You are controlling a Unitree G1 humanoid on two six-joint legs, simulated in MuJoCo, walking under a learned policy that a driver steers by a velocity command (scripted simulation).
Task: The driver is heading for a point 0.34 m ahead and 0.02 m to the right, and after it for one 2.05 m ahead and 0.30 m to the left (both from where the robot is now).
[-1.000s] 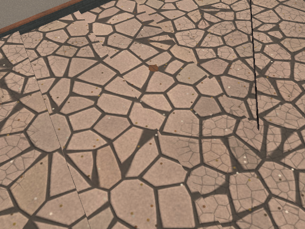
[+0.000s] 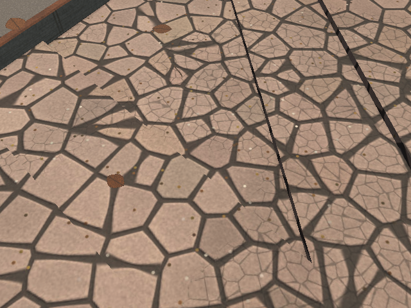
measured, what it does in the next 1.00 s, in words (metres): goes down: left foot, then right foot 0.04 m lower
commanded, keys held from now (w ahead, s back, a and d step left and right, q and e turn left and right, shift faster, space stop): w+e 0.18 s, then w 0.16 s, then w+q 0.66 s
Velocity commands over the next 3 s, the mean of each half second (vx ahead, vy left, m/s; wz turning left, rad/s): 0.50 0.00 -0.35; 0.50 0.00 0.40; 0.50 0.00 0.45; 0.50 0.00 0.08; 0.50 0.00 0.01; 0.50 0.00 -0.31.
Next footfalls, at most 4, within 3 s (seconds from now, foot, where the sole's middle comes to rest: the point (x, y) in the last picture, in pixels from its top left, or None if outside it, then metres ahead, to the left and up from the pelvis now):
0.30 left None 0.36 0.14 -0.77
0.76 right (263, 284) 0.54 -0.14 -0.81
1.26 left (177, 217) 0.78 0.16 -0.81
1.82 right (206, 146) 1.15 0.06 -0.85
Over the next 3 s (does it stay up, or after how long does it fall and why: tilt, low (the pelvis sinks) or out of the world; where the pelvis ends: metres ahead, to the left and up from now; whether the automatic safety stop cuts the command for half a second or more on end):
stays up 1.58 0.24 -0.06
